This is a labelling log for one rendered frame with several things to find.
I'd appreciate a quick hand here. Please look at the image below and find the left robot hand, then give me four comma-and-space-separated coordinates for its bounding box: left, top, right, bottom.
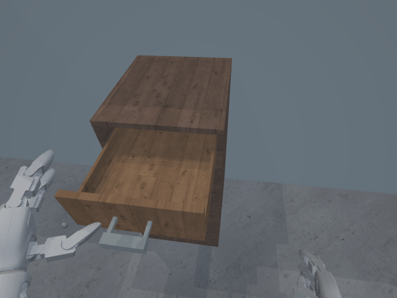
0, 150, 102, 271

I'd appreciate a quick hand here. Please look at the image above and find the handle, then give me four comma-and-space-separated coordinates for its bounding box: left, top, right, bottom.
99, 217, 153, 254

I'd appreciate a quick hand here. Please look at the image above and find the drawer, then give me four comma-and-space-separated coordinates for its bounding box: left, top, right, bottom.
54, 128, 216, 241

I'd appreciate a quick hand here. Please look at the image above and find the cabinet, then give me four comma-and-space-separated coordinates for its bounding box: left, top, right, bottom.
90, 55, 232, 247

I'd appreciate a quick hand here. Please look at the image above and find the right robot hand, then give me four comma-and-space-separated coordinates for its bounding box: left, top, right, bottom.
294, 249, 342, 298

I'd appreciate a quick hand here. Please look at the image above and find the robot left forearm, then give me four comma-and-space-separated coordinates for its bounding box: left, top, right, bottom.
0, 270, 32, 298

